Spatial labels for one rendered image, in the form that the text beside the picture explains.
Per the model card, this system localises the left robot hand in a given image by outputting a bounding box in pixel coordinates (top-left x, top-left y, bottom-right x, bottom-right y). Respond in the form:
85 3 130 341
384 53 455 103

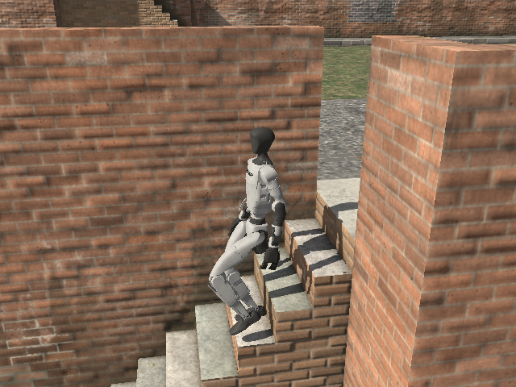
259 248 280 270

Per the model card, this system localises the robot left shin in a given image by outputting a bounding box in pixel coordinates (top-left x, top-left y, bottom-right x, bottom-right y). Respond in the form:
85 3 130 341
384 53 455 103
207 274 250 320

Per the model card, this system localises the robot torso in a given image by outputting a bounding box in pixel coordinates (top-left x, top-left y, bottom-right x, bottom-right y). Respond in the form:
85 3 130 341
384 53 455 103
245 156 275 238

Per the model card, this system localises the robot right forearm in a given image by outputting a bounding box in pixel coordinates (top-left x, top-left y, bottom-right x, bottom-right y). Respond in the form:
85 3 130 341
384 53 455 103
239 202 250 221

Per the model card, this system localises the robot left forearm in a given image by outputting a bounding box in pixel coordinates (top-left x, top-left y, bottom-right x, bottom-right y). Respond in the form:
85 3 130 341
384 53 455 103
268 202 286 248

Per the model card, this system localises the robot left upper arm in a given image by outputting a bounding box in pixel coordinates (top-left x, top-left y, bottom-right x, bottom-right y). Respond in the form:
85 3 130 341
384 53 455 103
260 165 286 212

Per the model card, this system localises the right robot hand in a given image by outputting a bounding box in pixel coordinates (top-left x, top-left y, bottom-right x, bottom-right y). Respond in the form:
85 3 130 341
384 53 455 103
228 218 242 239

